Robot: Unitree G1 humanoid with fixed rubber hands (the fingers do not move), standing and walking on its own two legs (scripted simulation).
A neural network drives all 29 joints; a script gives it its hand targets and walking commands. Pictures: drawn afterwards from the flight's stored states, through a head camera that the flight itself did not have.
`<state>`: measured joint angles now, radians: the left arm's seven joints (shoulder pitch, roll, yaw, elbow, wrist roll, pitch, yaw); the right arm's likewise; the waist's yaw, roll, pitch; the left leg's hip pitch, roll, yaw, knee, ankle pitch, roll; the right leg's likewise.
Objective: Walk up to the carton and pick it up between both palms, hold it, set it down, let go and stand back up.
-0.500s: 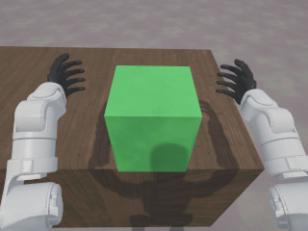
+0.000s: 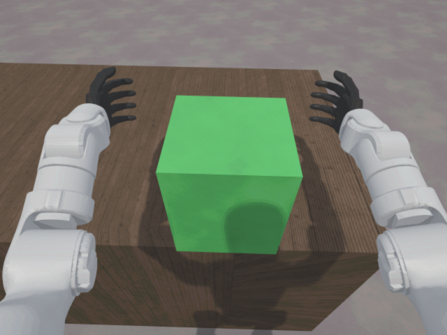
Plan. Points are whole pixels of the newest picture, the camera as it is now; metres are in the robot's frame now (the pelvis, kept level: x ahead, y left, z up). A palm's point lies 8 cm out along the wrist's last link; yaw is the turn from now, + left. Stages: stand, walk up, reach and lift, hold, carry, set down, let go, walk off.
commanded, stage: reach and lift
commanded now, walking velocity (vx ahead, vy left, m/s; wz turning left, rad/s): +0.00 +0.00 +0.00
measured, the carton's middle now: (228, 178) +0.41 +0.00 +0.06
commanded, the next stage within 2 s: none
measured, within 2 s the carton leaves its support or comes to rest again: neither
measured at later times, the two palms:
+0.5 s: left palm (125, 151) +0.43 +0.19 +0.12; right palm (328, 154) +0.42 -0.19 +0.12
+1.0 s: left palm (143, 156) +0.43 +0.16 +0.11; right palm (314, 159) +0.42 -0.17 +0.10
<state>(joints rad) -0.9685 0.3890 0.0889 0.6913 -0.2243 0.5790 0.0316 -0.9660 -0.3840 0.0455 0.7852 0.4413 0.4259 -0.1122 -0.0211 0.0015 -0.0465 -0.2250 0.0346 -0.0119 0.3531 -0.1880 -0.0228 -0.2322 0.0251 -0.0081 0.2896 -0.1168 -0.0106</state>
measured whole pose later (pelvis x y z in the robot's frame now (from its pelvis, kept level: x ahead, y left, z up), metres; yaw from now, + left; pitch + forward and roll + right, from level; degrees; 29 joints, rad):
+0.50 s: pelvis -0.01 +0.00 +0.00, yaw +0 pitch +7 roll -1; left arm -0.88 0.26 0.05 0.88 -0.20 0.28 0.09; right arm -0.83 -0.26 -0.05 0.91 0.28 0.18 -0.10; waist -0.01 -0.01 -0.08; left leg -0.34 0.03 -0.01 0.41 -0.20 -0.02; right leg -0.34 0.02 0.00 0.33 -0.12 -0.01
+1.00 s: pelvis +0.00 +0.00 +0.00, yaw +0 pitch +8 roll -1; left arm -0.85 0.16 0.12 0.95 -0.11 0.10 0.08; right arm -0.81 -0.16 -0.03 0.94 0.23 0.05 -0.15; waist -0.02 0.00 -0.10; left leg -0.35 0.04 -0.02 0.41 -0.20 -0.03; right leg -0.35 0.03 -0.01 0.34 -0.13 -0.01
